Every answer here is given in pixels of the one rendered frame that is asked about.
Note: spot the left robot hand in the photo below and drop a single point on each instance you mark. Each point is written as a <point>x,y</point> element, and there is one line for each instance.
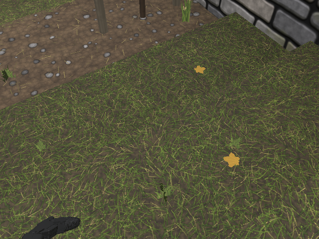
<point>52,226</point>

